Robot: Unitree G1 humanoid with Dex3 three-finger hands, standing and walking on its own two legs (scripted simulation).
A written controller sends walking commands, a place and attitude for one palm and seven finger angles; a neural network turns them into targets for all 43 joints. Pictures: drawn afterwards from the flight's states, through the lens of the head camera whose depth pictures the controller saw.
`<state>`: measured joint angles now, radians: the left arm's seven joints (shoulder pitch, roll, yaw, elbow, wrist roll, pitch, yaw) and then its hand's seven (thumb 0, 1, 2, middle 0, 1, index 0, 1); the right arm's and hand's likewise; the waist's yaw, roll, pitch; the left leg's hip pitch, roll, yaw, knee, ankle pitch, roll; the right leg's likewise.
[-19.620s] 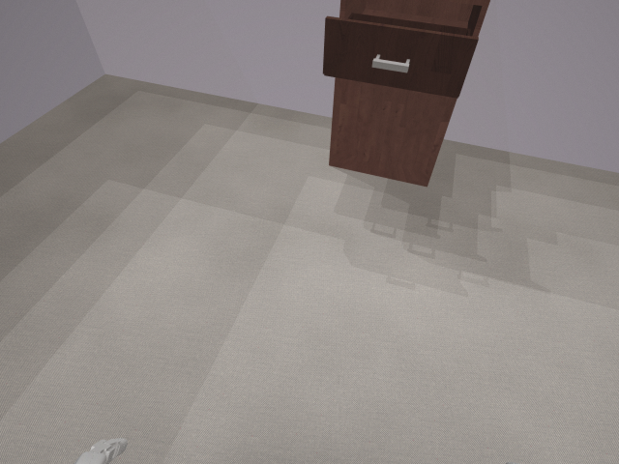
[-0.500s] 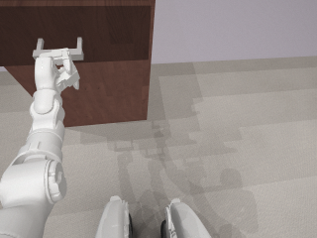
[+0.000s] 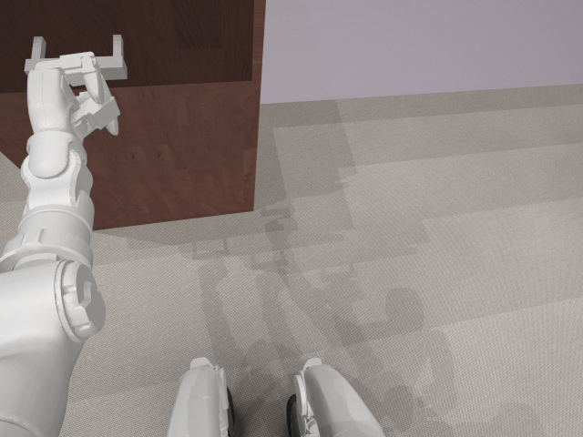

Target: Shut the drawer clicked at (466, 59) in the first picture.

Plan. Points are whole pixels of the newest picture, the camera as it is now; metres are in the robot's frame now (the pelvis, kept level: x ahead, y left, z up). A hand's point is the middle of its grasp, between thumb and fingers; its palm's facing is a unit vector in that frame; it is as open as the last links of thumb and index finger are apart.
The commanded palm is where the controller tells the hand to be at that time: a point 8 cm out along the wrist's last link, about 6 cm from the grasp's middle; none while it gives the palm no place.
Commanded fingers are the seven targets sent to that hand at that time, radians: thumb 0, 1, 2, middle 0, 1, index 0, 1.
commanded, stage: push the drawer shut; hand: left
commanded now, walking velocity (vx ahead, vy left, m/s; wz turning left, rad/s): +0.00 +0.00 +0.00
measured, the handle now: (78, 57) +0.61 +0.22 +0.06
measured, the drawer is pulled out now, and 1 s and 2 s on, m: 0.04 0.00 0.00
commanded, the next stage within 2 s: pull the fist back off the drawer in 0.56 s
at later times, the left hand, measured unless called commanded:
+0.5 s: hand (104, 73) +0.59 +0.19 +0.06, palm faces +0.08 -1.00 -0.03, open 3.3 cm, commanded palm +0.61 +0.19 +0.07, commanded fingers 0.00 0.90 0.90 -1.40 -1.60 -1.40 -1.60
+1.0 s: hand (106, 73) +0.59 +0.19 +0.06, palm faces +0.08 -1.00 -0.04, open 3.3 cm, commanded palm +0.59 +0.18 +0.07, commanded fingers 0.00 0.90 0.90 -1.40 -1.60 -1.40 -1.60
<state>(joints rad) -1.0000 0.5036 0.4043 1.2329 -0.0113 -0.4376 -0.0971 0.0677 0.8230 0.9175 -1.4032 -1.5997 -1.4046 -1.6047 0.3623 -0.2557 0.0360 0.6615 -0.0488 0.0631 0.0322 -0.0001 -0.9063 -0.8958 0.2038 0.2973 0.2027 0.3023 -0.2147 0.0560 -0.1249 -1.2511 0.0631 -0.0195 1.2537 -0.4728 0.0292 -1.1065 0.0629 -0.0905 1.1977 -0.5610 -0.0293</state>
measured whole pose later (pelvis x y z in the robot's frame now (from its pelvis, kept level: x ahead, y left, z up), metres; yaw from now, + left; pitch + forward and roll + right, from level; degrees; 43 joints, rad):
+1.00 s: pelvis -0.03 +0.01 -0.03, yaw -1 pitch +32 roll -9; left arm -1.36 0.71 0.34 1.35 0.08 -0.26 -0.08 0.07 0.74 0.97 -1.40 -1.60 -1.40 -1.60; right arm 0.42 -0.26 0.10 0.65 -0.08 0.00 0.02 0.00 -0.91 -0.90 0.20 0.30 0.20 0.30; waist -0.32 0.06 -0.09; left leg -1.48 0.06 -0.07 1.35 -0.43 0.04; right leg -1.31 0.07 -0.14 1.27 -0.52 -0.02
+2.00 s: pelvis +0.05 +0.00 +0.08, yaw +2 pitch +12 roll -2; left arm -0.18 0.29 0.20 0.38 -0.22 -0.20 -0.19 0.01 0.90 0.90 -1.40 -1.60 -1.40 -1.60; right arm 0.24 -0.29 -0.01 0.52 0.05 0.04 0.01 0.00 -0.91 -0.90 0.20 0.30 0.20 0.30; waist -0.04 0.05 -0.14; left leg -0.65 0.01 -0.02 0.87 -0.42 0.02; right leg -0.52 0.05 -0.04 0.81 -0.48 -0.02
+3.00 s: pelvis +0.04 -0.01 +0.12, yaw +3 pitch -5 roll +0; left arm 0.51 0.32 0.27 -0.46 -0.08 -0.09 0.10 0.01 0.89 0.90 -1.41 -1.60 -1.41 -1.60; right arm 0.18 -0.23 0.04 0.61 0.00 -0.08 -0.09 0.01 -0.90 -0.90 0.20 0.30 0.20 0.30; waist 0.06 0.07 0.03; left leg -0.14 -0.01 -0.01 0.44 -0.22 0.01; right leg -0.01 0.03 -0.02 0.38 -0.29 -0.02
